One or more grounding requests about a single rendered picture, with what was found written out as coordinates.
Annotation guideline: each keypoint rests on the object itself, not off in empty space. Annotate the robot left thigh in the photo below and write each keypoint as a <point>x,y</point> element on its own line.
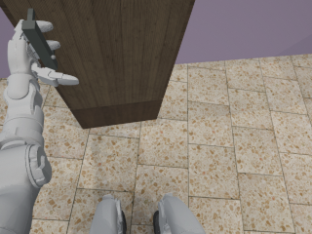
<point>107,217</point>

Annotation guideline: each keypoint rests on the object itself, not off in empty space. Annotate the robot left upper arm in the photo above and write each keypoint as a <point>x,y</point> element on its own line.
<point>23,171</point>

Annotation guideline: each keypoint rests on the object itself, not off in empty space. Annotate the cupboard door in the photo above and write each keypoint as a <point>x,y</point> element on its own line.
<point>121,51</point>

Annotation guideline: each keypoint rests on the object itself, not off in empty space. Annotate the robot right thigh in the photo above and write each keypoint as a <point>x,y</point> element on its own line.
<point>177,215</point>

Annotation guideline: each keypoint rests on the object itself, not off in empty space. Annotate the robot left hand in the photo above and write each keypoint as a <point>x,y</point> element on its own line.
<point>21,58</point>

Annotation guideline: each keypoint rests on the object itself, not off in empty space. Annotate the robot left forearm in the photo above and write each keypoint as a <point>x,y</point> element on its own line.
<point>24,121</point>

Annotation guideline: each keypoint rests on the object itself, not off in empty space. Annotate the robot thigh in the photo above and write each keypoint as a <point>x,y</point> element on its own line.
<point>107,217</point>
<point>177,215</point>

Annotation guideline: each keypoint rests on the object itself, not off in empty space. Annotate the handle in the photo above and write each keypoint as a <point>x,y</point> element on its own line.
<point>37,40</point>

